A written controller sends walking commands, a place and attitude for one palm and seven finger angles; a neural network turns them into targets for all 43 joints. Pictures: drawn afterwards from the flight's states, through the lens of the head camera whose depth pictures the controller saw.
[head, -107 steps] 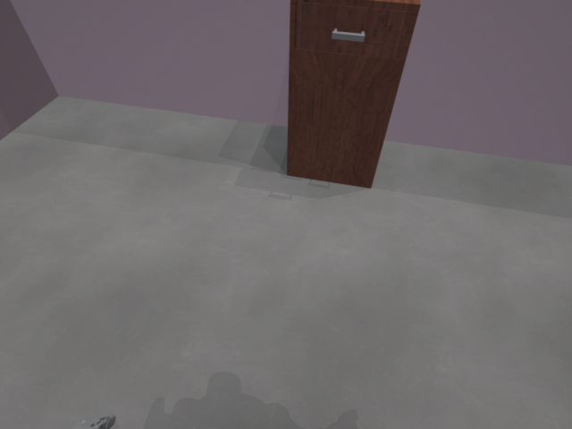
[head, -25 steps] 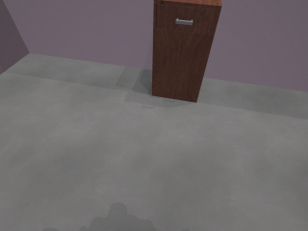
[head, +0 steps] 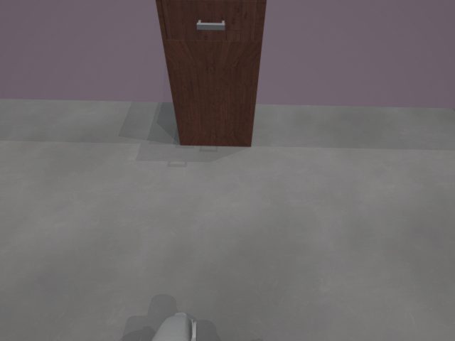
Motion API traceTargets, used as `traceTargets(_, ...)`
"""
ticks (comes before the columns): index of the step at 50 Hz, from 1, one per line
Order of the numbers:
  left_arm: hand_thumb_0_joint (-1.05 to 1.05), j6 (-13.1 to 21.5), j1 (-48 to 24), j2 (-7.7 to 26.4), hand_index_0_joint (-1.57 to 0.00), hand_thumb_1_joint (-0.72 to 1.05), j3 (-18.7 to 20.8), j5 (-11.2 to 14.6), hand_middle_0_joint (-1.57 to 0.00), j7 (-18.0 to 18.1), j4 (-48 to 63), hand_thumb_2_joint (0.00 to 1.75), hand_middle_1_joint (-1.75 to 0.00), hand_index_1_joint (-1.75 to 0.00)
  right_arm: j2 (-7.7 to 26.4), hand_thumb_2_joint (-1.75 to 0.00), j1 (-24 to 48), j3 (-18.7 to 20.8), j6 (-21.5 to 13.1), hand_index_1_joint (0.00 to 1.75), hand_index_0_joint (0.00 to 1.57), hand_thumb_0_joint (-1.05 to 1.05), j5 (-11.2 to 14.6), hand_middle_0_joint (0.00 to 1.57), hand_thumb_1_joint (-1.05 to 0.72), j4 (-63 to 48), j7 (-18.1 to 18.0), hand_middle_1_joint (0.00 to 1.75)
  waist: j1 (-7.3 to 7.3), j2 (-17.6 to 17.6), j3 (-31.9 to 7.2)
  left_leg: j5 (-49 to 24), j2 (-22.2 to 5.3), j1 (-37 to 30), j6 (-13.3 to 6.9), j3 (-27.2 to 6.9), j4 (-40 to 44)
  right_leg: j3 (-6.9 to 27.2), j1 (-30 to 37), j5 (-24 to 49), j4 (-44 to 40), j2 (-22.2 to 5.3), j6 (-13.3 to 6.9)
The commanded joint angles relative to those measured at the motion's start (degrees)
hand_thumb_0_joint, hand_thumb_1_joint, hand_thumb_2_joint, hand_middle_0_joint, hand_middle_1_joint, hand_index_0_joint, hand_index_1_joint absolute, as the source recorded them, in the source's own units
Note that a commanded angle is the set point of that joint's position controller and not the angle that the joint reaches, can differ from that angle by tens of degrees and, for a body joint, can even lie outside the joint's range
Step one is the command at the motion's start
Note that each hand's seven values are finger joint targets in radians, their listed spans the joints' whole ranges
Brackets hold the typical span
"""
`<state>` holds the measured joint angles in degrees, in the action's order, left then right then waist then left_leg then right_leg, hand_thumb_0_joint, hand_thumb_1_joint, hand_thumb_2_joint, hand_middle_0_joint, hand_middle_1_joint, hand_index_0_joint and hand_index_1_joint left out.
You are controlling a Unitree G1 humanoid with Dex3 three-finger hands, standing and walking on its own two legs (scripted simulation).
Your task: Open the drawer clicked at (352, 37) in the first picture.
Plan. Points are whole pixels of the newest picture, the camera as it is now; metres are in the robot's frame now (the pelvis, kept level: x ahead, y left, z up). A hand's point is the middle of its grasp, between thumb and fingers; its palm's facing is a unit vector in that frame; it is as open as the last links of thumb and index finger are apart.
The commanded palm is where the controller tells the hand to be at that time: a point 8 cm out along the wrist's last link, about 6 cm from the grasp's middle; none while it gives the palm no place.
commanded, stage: walk to a spot facing it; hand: left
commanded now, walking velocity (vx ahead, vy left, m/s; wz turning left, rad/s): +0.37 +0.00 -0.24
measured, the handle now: (211, 24) +1.28 +0.18 -0.02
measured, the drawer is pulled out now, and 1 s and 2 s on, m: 0.00 0.00 0.00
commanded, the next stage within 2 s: turn to face it in 0.84 s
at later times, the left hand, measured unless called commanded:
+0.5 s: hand (140, 253) +0.32 +0.24 -0.17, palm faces -0.15 -0.97 -0.19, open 7.3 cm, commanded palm none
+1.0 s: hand (206, 186) +0.54 +0.11 -0.17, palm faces -0.36 -0.91 -0.22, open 7.2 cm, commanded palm none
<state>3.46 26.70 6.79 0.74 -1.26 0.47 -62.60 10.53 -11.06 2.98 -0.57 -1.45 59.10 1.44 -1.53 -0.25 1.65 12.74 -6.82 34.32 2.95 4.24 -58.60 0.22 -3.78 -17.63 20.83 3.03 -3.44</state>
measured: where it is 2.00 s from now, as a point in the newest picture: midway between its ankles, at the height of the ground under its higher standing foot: (250, 284)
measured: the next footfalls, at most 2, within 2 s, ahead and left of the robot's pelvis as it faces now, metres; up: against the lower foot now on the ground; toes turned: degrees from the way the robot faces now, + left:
left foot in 0.18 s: +0.24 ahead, +0.15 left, +0.00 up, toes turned +4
right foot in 0.76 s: +0.42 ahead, -0.15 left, +0.00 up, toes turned -28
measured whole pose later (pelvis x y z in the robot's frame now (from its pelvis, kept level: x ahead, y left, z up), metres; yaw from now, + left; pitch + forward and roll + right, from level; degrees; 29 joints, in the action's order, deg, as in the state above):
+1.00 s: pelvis +0.40 -0.04 -0.01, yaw -22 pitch -1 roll -1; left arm 2.6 11.5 11.0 3.2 -0.9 0.9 -58.4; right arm 8.9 -14.8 2.9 -1.2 -1.7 58.7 -0.1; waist 2.4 -1.1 2.6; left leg 17.2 -9.9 30.5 3.4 4.6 -57.8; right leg -7.0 -13.4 -12.4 26.3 1.8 -3.6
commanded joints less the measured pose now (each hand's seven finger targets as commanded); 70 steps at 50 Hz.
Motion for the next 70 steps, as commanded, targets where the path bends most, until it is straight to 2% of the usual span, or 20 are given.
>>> traceTargets(1,0.0,1.3,4.4,9.8,-0.2,0.9,2.6,-0.2,-0.2,1.0,0.9,0.9,-0.3,-0.3,2.1,-0.9,8.1,0.5,-1.9,0.3,0.2,0.0,0.4,0.2,-0.9,-7.1,0.3,0.3,-0.95,6.2,4.8,-3.6,0.3,4.6,-0.5,1.0,8.4,11.4,0.6,21.0,-8.5,-14.1,-6.6)
traceTargets(5,0.0,0.9,3.2,10.8,-0.2,0.9,3.1,-0.4,-0.2,1.3,0.5,0.9,-0.3,-0.3,2.1,-0.9,9.6,0.4,-2.8,0.3,0.2,0.0,0.7,0.2,-0.9,-8.1,0.4,0.3,-0.86,7.7,4.8,-1.8,2.2,-6.4,-2.4,1.7,19.1,11.0,-1.0,26.1,-5.8,-14.4,-5.4)
traceTargets(8,0.0,0.9,1.2,10.7,-0.2,0.9,3.9,0.2,-0.2,1.0,0.9,0.9,-0.3,-0.3,7.0,-0.9,-9.9,1.7,-3.7,0.3,0.2,0.0,0.1,0.2,-0.9,-2.1,-1.5,0.3,7.22,2.0,-5.9,-5.4,2.7,-34.5,-4.2,0.3,28.5,7.0,-7.2,31.4,17.4,-9.5,-2.3)
traceTargets(10,0.0,1.0,3.1,5.9,-0.2,0.9,3.3,0.8,-0.2,-0.1,3.4,0.9,-0.3,-0.3,15.8,-0.9,-20.8,3.3,-3.4,0.3,0.2,0.0,-0.4,0.2,-0.9,0.1,-2.2,0.3,8.45,-16.6,-13.5,-0.1,-22.0,-47.6,-13.3,-32.6,41.1,0.1,-27.5,-14.0,50.6,0.9,0.6)
traceTargets(13,0.0,-0.3,-5.5,6.2,-0.2,0.9,3.4,-0.3,-0.2,-1.1,4.4,0.9,-0.3,-0.3,5.9,-0.9,-7.6,1.0,-3.9,0.3,0.2,0.0,0.2,0.2,-0.9,-2.1,-2.4,0.3,3.78,-6.5,2.6,14.0,-17.6,-24.8,-10.8,-21.3,48.1,1.9,-32.6,-2.4,56.7,-8.2,0.9)
traceTargets(17,0.0,-3.2,-3.9,3.8,-0.2,0.9,3.6,-1.0,-0.2,-1.8,4.5,0.9,-0.3,-0.3,3.3,-0.9,-6.3,0.4,-5.0,0.3,0.2,0.0,0.2,0.2,-0.9,-1.5,-2.7,0.3,-0.01,-5.5,2.5,4.9,-12.3,-17.0,-9.4,-5.0,49.0,0.4,-28.1,3.1,50.3,-9.7,2.4)
traceTargets(26,0.0,-4.1,-20.0,4.9,-0.2,0.9,3.7,-1.0,-0.2,-3.2,11.1,0.9,-0.3,-0.3,5.9,-0.9,-13.1,1.2,-5.2,0.3,0.2,0.0,0.2,0.2,-0.9,0.3,-2.7,0.3,3.14,-4.2,5.2,-7.6,-12.3,-31.0,-10.4,4.3,49.4,-4.0,-36.5,11.5,29.9,-10.9,4.6)
traceTargets(33,0.0,-3.0,-26.9,5.7,-0.2,0.9,3.3,-0.7,-0.2,-3.1,13.6,0.9,-0.3,-0.3,7.0,-0.9,-17.9,1.1,-4.0,0.3,0.2,0.0,-0.5,0.2,-0.9,2.2,-2.5,0.3,4.94,-6.0,5.3,-25.7,-14.1,-37.0,-8.9,9.6,41.7,-8.2,-29.0,4.6,17.5,-6.9,1.1)
traceTargets(36,0.0,-1.4,-9.1,9.5,-0.2,0.9,4.5,-1.0,-0.2,-2.6,8.3,0.9,-0.3,-0.3,9.3,-0.9,-14.6,1.3,-3.7,0.3,0.2,0.0,0.2,0.2,-0.9,1.1,-2.3,0.3,-3.95,-4.3,-6.1,-40.7,-10.7,-31.8,-5.1,14.7,16.1,-11.6,-2.2,7.7,8.9,-1.8,-1.7)
traceTargets(37,0.0,-0.6,-2.0,16.4,-0.2,0.9,6.1,-1.1,-0.2,-1.9,6.3,0.9,-0.3,-0.3,6.4,-0.9,-16.2,0.8,-3.8,0.3,0.2,0.0,1.2,0.2,-0.9,-0.1,-1.5,0.3,-6.34,6.3,-13.7,-17.9,-6.6,-13.9,-2.4,14.9,-1.3,4.3,17.2,9.1,7.0,-14.8,-6.0)
traceTargets(38,0.0,-0.5,2.9,21.6,-0.2,0.9,7.1,0.2,-0.2,-1.0,5.4,0.9,-0.3,-0.3,3.5,-0.9,-14.5,0.1,-3.9,0.3,0.2,0.0,1.5,0.2,-0.9,-2.8,-1.8,0.3,-6.2,13.1,-17.6,20.6,2.3,1.5,0.0,9.1,-20.0,30.1,24.5,25.9,2.1,-29.5,-13.2)
traceTargets(40,0.0,-1.0,-4.2,19.1,-0.2,0.9,6.2,0.8,-0.2,-0.4,6.8,0.9,-0.3,-0.3,4.2,-0.9,-8.2,0.8,-3.7,0.3,0.2,0.0,1.1,0.2,-0.9,-3.8,-2.3,0.3,-4.04,4.9,-10.3,13.4,-2.0,4.1,-1.2,-1.1,-23.6,22.5,11.7,22.7,-1.3,-26.7,-11.9)
traceTargets(44,0.0,0.1,-14.3,11.4,-0.2,0.9,4.0,0.0,-0.2,0.3,7.9,0.9,-0.3,-0.3,1.7,-0.9,-14.4,0.4,-0.8,0.3,0.2,0.0,-0.3,0.2,-0.9,0.3,-2.0,0.3,4.13,5.0,-1.9,5.5,-4.4,-5.5,-0.2,-1.1,-10.4,5.4,-11.3,16.5,-6.6,-18.7,-6.5)
traceTargets(55,0.0,-0.8,-11.5,11.0,-0.2,0.9,3.0,0.3,-0.2,0.8,4.5,0.9,-0.3,-0.3,1.4,-0.9,-5.5,-0.6,-0.9,0.3,0.2,0.0,0.5,0.2,-0.9,-1.7,-1.1,0.3,2.32,6.4,1.4,-3.0,0.8,-16.1,-1.2,1.9,22.5,-3.7,-8.5,19.4,-1.4,-17.9,-2.4)
traceTargets(57,0.0,-1.9,-9.9,10.3,-0.2,0.9,3.0,0.5,-0.2,1.0,4.8,0.9,-0.3,-0.3,5.4,-0.9,-9.2,0.2,-1.0,0.3,0.2,0.0,0.2,0.2,-0.9,-1.0,-1.1,0.3,3.48,-2.4,-1.4,-16.0,-0.7,-26.0,-2.6,-1.6,29.2,-7.8,-11.5,13.7,10.5,-14.5,1.5)
traceTargets(58,0.0,-2.4,-8.3,8.4,-0.2,0.9,3.0,0.9,-0.2,0.9,5.6,0.9,-0.3,-0.3,10.4,-0.9,-11.9,1.2,-0.9,0.3,0.2,0.0,-0.2,0.2,-0.9,-1.5,-1.3,0.3,3.99,-15.6,-3.1,-27.7,-10.0,-30.2,-7.4,-14.6,33.6,-11.0,-18.0,-2.7,21.6,-8.8,4.7)
traceTargets(59,0.0,-2.7,-8.2,8.0,-0.2,0.9,2.6,1.0,-0.2,1.0,7.0,0.9,-0.3,-0.3,12.6,-0.9,-13.3,1.3,-0.5,0.3,0.2,0.0,-0.1,0.2,-0.9,-1.7,-1.9,0.3,4.31,-20.7,-4.3,-29.8,-17.2,-30.6,-13.8,-26.2,39.9,-9.0,-22.4,-21.5,35.8,-4.8,6.5)
traceTargets(60,0.0,-3.2,-10.8,8.8,-0.2,0.9,2.9,0.5,-0.2,1.3,7.2,0.9,-0.3,-0.3,12.4,-0.9,-12.0,1.3,-0.2,0.3,0.2,0.0,0.0,0.2,-0.9,-1.6,-2.6,0.3,4.64,-17.6,-5.1,-21.7,-16.2,-28.1,-14.7,-27.9,42.0,-3.2,-24.3,-20.3,42.5,-5.6,6.0)
traceTargets(65,0.0,-3.9,-11.0,8.8,-0.2,0.9,3.9,0.1,-0.2,0.4,6.9,0.9,-0.3,-0.3,9.1,-0.9,-2.9,1.1,-0.5,0.3,0.2,0.0,0.4,0.2,-0.9,-5.5,-2.5,0.3,1.58,-6.5,-5.3,-13.5,-7.6,-23.3,-11.3,-15.5,42.7,-1.1,-25.0,-4.7,44.3,-8.4,7.2)
traceTargets(70,0.0,-4.9,-12.2,8.6,-0.2,0.9,4.2,0.0,-0.2,0.8,8.5,0.9,-0.3,-0.3,9.7,-0.9,-3.4,2.1,0.1,0.3,0.2,0.0,0.4,0.2,-0.9,-6.2,-2.4,0.3,2.34,-5.3,-5.5,-8.3,-6.8,-23.9,-12.3,-17.5,43.6,-1.0,-25.5,-3.8,39.2,-8.1,8.3)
